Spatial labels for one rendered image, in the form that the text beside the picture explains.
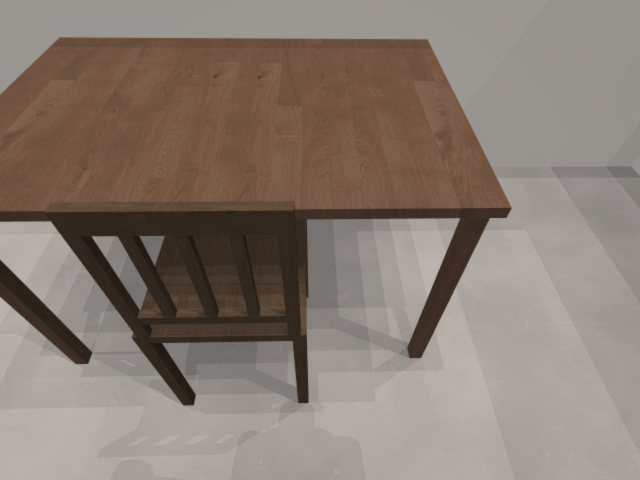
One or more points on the table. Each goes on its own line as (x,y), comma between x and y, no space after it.
(345,128)

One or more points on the chair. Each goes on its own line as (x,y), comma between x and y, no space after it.
(230,271)

